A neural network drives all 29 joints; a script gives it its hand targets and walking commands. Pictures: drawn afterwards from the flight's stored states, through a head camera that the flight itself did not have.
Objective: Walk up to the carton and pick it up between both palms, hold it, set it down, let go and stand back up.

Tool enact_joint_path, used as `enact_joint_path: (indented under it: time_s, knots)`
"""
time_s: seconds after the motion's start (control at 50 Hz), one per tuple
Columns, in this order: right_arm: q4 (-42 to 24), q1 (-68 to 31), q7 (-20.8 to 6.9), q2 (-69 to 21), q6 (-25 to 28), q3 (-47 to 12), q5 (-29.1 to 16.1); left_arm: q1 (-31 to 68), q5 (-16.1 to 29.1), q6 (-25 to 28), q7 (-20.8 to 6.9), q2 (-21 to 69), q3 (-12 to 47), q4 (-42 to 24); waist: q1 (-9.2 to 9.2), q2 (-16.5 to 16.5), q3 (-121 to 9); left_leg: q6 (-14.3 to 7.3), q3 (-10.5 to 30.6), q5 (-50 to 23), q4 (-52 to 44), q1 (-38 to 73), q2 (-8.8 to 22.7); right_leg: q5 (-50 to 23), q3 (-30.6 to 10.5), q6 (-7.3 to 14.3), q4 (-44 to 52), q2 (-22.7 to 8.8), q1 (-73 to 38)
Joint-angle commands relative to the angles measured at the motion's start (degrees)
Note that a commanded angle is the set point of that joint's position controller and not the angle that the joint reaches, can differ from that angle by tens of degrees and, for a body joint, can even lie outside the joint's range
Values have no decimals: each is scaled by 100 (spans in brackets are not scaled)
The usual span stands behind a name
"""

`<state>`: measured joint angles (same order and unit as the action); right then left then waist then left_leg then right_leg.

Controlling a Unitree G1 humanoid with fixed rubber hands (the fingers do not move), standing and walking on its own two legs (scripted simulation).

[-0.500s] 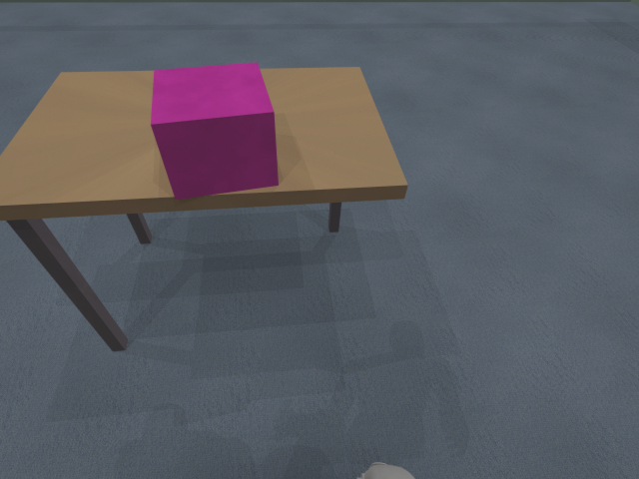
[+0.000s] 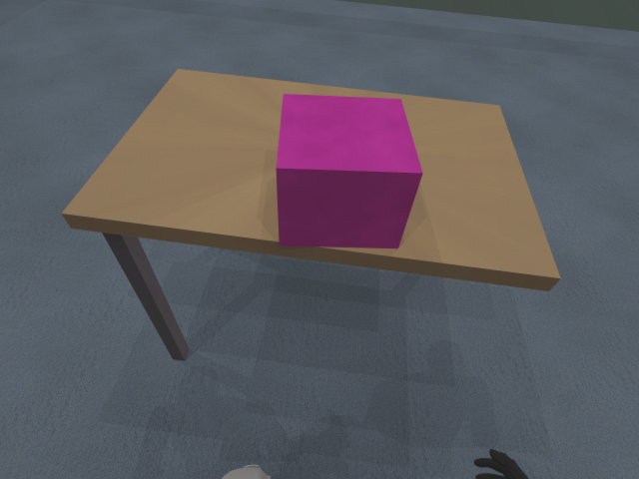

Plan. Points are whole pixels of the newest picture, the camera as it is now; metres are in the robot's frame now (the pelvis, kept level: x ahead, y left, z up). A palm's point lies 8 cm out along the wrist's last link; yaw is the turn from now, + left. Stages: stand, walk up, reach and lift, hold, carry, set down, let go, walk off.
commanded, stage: walk up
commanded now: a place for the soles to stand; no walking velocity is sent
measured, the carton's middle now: (340, 171) +0.60 -0.03 +0.04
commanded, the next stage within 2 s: none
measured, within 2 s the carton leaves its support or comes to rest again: neither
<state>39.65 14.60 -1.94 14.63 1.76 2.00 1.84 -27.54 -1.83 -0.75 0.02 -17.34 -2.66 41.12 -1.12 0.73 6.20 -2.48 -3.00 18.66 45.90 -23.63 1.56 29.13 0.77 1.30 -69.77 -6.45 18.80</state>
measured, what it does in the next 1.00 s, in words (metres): walks ahead: right foot, then left foot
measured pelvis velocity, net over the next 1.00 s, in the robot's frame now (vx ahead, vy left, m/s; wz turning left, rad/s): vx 0.16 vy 0.03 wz -0.11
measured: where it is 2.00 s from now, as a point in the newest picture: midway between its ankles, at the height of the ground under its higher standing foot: outside the picture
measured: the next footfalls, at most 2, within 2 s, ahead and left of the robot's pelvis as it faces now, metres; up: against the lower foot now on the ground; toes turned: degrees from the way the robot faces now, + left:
right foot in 0.28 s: +0.22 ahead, -0.13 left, +0.00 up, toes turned -7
left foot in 0.52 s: +0.19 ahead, +0.13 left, +0.00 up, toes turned -3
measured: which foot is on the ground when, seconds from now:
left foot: down 0.00-0.30, up 0.32-0.50, down 0.52-1.00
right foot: up 0.00-0.26, down 0.28-1.00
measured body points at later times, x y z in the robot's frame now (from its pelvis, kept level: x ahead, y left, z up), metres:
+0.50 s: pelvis +0.12 +0.01 +0.01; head +0.15 +0.00 +0.46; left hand +0.24 +0.26 -0.09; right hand +0.18 -0.24 -0.12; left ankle +0.13 +0.13 -0.70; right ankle +0.18 -0.13 -0.71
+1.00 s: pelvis +0.16 +0.03 +0.02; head +0.18 +0.04 +0.47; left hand +0.28 +0.28 -0.10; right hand +0.27 -0.24 -0.08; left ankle +0.14 +0.13 -0.71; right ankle +0.18 -0.13 -0.70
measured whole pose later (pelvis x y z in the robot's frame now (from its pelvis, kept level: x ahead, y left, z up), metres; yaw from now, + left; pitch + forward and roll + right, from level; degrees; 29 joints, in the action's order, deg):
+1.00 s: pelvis +0.16 +0.03 +0.02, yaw -7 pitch -2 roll +0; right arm 38.1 13.0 -0.5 15.9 -1.1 -0.9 -0.5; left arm -16.5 -0.2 -0.7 -0.2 -15.1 -0.2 41.6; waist -0.8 0.8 3.6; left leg -1.3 -5.6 21.3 33.9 -11.0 1.4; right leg 14.2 -2.8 -3.0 -32.6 -2.0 16.8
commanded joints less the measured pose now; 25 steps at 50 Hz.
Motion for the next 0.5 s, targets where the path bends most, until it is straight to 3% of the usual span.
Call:
enact_joint_path:
  time_s: [0.0, 0.02, 0.04, 0.06, 0.12, 0.14, 0.16, 0.2, 0.24, 0.26, 0.28, 0.3, 0.32, 0.36, 0.38, 0.42, 0.46, 0.48]
  knots:
    - [-239, 610, 235, 1212, 28, 393, 34, -62, -5, 209, -17, -463, -154, -902, 368, -776, 43, -1280, 2571, 480, -2834, 902, 1761, -410, -460, -4, -549, 14, 1706]
    - [-255, 478, 214, 1075, 45, 350, 42, -159, 9, 207, -55, -444, -164, -840, 272, -830, 176, -1173, 2241, 485, -2919, 582, 1595, -450, -443, -60, -211, 42, 1445]
    - [-221, 501, 200, 1017, 85, 311, 57, -218, -6, 202, -82, -419, -177, -767, 238, -921, 101, -1174, 2164, 272, -2950, 619, 1623, -486, -421, -100, 57, 60, 1373]
    - [-207, 516, 194, 1020, 107, 308, 60, -181, -8, 201, -103, -406, -178, -779, 256, -1044, 51, -1228, 2008, 1, -2944, 741, 1599, -515, -335, -144, 374, 58, 1352]
    - [-131, 692, 194, 993, 172, 256, 62, 198, -32, 242, -128, -295, -166, -930, 357, -912, 106, -1284, 1685, -1023, -2845, 1046, 1645, -701, -216, -185, 1427, 73, 1478]
    - [-148, 716, 187, 999, 155, 248, 51, 279, -29, 280, -121, -233, -152, -951, 384, -1012, -31, -1218, 1421, -1583, -2663, 1133, 1497, -773, -110, -157, 1915, 124, 1251]
    - [-170, 622, 183, 1035, 121, 236, 46, 291, -11, 315, -108, -149, -142, -948, 342, -1208, -159, -1146, 1097, -2109, -2452, 925, 1386, -931, 35, -129, 2278, 190, 773]
    - [-240, 436, 192, 1030, 53, 183, 14, 253, -23, 367, -63, -67, -110, -950, 210, -895, -367, -947, 728, -2921, -1814, 646, 1244, -1696, 261, -69, 2958, 462, -102]
    - [-308, 321, 170, 942, -4, 89, -114, -63, -56, 419, -8, -130, -149, -924, -66, -521, -465, -451, 445, -2428, -1178, 43, 947, -2851, 341, 117, 3729, 714, -1134]
    - [-343, 469, 151, 794, 3, 24, -104, -177, -80, 419, 23, -314, -206, -914, -177, -203, -701, -183, 300, -1729, -755, -270, 809, -2887, -82, 325, 3815, 444, -1656]
    - [-460, 699, 139, 554, -9, -107, -112, -319, -110, 428, 72, -693, -291, -960, -246, 513, -1078, 142, -42, -562, 381, -589, 418, -2997, -1544, 771, 4133, -693, -2029]
    - [-522, 880, 179, 496, -141, -102, -89, -334, 15, 357, 109, -1109, -396, -990, -257, 996, -1230, 399, -84, 1638, 1317, -509, -148, -2831, -3155, 1703, 4788, -1735, -1633]
    - [-464, 658, 216, 708, -299, -27, -5, -240, 40, 285, 162, -1061, -409, -919, -339, 681, -991, 407, 358, 2049, 1918, -681, 58, -1890, -3380, 1994, 4988, -1799, -1335]
    - [-533, 509, 222, 700, -334, 28, -33, 248, 3, 218, 220, -926, -311, -966, -227, 631, -528, 466, 528, 1793, 1899, -886, 170, -1945, -2652, 1765, 4940, -1421, -870]
    - [-475, 624, 222, 639, -329, 43, -30, 431, -16, 201, 230, -864, -271, -993, -130, 754, -414, 477, 534, 1648, 1456, -711, 279, -2056, -2250, 1566, 4881, -1246, -636]
    - [-351, 884, 175, 536, -261, 52, -105, 845, 7, 141, 180, -763, -192, -996, 34, 1127, -468, 505, 319, 1449, 346, 80, 207, -2067, -1426, 1177, 4786, -731, -114]
    - [-256, 1100, 156, 533, -199, 96, -68, 1104, 82, 100, 122, -729, -137, -991, 234, 1068, -684, 417, 10, 375, -749, 934, 44, -2392, -1109, 921, 4292, -509, 173]
    - [-233, 1225, 153, 622, -147, 145, -54, 1190, 144, 88, 80, -742, -102, -985, 377, 928, -902, 297, 24, -367, -1384, 1536, -5, -2037, -996, 690, 4074, -457, 514]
